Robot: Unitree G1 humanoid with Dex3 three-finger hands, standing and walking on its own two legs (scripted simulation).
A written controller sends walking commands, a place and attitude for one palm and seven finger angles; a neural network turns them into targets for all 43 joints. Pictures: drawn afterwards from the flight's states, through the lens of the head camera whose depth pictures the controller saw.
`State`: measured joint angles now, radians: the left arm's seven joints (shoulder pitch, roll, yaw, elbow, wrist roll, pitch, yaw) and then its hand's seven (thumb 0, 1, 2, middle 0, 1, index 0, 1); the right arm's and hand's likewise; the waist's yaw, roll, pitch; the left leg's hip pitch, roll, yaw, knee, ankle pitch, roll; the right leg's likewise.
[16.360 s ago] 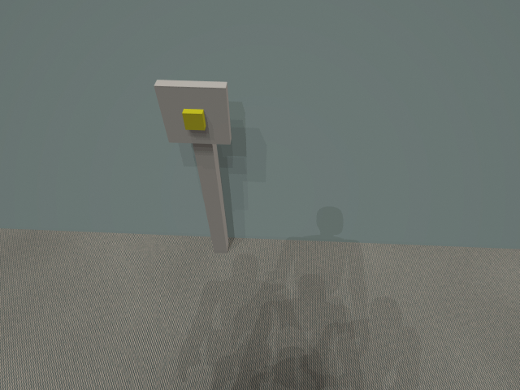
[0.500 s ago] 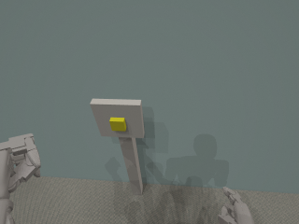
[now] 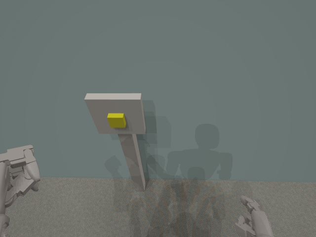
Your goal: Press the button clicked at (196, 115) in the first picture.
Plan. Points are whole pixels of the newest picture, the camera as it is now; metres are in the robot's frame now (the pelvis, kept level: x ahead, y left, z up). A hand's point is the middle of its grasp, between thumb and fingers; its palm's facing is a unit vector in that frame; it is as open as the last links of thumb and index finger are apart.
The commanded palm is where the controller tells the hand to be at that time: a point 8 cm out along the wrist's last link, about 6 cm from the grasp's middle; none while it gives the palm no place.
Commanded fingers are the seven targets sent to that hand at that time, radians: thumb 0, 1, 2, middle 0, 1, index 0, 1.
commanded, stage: step back with the hand held close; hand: left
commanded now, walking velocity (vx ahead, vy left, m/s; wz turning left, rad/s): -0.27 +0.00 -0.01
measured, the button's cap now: (117, 119) +0.48 +0.18 -0.02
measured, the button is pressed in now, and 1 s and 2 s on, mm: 0 0 0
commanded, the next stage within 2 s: stop stepping back and stand still in 0.90 s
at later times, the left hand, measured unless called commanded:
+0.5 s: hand out of the picture +0.09 +0.27 +0.16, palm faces +0.40 -0.78 -0.48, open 3.1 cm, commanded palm +0.02 +0.31 +0.18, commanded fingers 0.00 0.90 0.90 -1.30 -1.50 -1.30 -1.50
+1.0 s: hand out of the picture +0.01 +0.24 +0.17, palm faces +0.27 -0.84 -0.48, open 3.1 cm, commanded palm -0.05 +0.30 +0.18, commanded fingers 0.00 0.90 0.90 -1.30 -1.50 -1.30 -1.50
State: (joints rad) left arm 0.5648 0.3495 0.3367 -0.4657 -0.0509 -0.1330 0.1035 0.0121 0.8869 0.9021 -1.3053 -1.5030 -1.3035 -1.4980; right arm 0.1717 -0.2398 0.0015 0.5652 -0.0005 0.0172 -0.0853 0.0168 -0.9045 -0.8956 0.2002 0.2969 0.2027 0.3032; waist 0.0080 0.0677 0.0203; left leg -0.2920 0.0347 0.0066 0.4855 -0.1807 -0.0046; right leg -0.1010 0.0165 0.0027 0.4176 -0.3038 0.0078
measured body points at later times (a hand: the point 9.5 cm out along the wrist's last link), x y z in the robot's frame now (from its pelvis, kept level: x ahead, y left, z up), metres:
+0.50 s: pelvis -0.09 +0.02 -0.01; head -0.07 +0.03 +0.44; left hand +0.06 +0.31 +0.18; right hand +0.09 -0.20 -0.09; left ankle +0.04 +0.12 -0.73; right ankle -0.05 -0.12 -0.74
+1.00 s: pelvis -0.19 +0.03 -0.01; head -0.16 +0.03 +0.44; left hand -0.01 +0.29 +0.20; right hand -0.01 -0.19 -0.10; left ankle -0.03 +0.12 -0.73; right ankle -0.29 -0.07 -0.74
